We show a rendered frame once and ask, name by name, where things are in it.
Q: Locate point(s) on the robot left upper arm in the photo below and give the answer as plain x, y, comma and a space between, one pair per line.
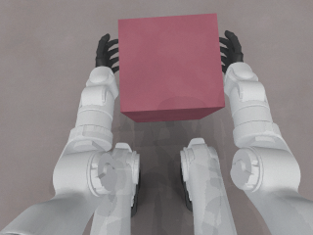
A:
81, 181

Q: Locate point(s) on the robot right forearm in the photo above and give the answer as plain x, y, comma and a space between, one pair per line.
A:
250, 110

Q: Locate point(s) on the right robot hand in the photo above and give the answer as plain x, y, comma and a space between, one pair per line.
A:
233, 52

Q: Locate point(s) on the left robot foot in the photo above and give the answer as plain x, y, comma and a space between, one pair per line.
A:
135, 200

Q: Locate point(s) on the left robot hand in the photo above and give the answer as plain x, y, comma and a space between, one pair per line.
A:
103, 58

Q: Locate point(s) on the robot right upper arm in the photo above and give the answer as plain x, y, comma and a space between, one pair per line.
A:
270, 178

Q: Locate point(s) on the robot left thigh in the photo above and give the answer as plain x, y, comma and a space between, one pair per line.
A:
113, 214

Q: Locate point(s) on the robot left forearm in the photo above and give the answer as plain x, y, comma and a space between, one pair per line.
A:
93, 128

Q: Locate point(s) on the carton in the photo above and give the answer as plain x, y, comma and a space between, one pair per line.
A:
170, 67

